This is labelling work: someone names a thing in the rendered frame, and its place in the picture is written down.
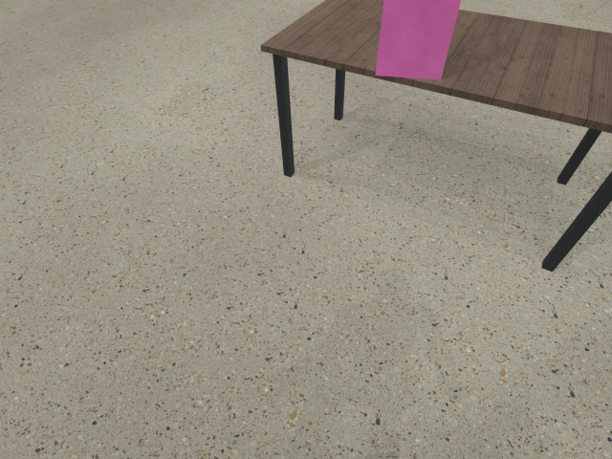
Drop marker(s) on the carton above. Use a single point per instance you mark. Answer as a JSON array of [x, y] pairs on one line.
[[415, 37]]

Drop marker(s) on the table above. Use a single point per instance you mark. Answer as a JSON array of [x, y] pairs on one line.
[[547, 70]]

